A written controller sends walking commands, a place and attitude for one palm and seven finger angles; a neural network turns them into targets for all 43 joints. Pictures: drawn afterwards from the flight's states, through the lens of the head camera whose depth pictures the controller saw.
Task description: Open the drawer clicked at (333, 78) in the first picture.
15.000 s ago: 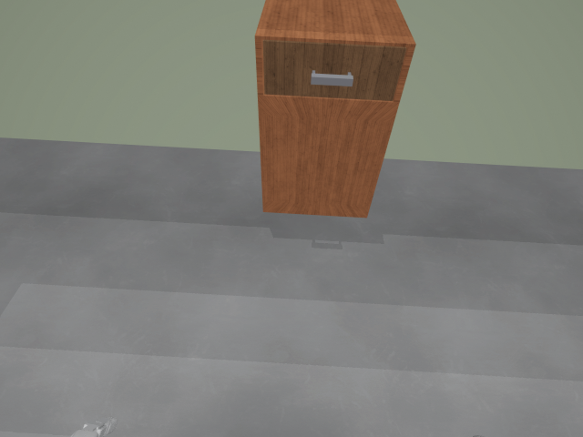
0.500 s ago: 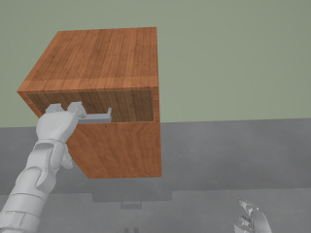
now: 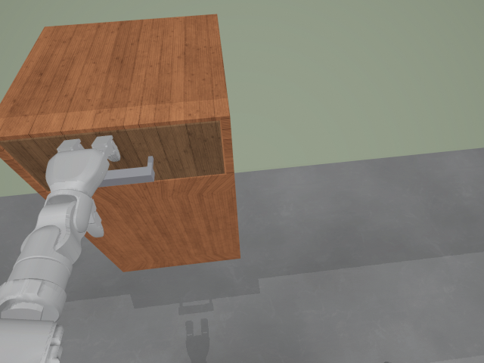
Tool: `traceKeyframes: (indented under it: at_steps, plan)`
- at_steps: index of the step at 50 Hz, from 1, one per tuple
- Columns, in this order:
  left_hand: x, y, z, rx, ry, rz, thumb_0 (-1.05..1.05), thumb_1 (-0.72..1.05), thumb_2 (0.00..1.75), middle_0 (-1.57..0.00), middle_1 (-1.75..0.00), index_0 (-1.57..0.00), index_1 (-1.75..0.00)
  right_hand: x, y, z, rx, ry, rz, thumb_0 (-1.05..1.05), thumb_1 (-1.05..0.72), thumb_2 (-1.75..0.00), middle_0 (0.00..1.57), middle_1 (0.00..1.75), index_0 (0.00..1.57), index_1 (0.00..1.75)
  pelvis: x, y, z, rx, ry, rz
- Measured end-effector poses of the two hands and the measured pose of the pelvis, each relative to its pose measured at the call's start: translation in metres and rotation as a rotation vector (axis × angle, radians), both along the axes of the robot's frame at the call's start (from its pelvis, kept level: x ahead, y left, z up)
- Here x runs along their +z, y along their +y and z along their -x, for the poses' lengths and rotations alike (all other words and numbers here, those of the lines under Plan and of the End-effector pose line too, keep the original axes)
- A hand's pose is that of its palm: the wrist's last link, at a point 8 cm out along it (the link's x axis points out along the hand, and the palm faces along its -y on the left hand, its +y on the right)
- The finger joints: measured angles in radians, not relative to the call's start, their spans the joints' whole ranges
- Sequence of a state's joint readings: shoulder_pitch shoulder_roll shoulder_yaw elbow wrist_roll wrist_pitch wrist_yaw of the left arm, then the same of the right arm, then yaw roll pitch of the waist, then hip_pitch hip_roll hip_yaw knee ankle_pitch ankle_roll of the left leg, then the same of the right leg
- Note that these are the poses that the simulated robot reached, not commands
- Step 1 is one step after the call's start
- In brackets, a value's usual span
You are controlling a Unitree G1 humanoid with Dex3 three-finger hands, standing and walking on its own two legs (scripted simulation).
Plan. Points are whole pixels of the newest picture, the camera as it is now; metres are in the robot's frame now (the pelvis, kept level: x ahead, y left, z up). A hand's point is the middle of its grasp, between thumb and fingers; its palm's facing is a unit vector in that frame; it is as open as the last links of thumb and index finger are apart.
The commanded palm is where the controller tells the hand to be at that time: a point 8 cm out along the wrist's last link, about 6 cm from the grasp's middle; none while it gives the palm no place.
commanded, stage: move the hooked fingers above the handle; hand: left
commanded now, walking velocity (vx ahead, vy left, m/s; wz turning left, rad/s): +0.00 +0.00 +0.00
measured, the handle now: (123, 169) +0.51 +0.30 -0.05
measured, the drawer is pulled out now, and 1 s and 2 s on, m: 0.00 0.00 0.00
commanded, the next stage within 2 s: lower the fingers behind the handle in 1.44 s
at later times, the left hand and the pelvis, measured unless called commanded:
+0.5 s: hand (97, 177) +0.44 +0.31 +0.02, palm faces -0.06 -0.01 -1.00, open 13.8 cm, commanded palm +0.43 +0.30 +0.07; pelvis +0.00 +0.01 -0.01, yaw +0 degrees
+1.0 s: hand (103, 170) +0.45 +0.30 +0.01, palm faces -0.04 -0.02 -1.00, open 13.8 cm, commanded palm +0.44 +0.30 +0.06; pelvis +0.00 +0.01 -0.02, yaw -1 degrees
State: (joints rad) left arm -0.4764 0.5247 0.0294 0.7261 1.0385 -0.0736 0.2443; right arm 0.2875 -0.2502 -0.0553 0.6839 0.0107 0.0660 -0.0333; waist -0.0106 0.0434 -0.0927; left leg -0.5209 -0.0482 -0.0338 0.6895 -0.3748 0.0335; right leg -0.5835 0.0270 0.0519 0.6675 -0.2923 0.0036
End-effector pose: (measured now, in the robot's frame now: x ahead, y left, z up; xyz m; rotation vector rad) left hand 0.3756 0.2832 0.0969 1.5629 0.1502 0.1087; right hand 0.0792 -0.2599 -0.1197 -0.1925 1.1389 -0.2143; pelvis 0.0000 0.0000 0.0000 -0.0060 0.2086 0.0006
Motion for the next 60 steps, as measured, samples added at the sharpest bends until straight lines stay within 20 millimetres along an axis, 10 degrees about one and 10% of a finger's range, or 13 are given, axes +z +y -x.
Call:
traceKeyframes:
  at_steps: [39, 60]
  plan:
    - [-0.032, 0.019, -0.063, -0.003, 0.001, 0.005, 0.0, -0.49, 0.3, -0.34, -1.22, -0.34, -1.22, -0.015, -0.006, 0.072, -0.055, 0.249, 0.05, 0.01, -0.9, -0.9, 0.2, 0.3, 0.2, 0.3, -0.023, 0.01, 0.002, -0.009, 0.147, 0.028]
    - [-0.029, 0.026, -0.057, 0.022, 0.036, -0.017, 0.0, -0.49, 0.3, -0.32, -1.2, -0.32, -1.2, -0.011, -0.01, 0.059, -0.053, 0.198, 0.059, 0.01, -0.9, -0.9, 0.2, 0.3, 0.2, 0.3, -0.019, 0.007, 0.004, -0.009, 0.133, 0.026]
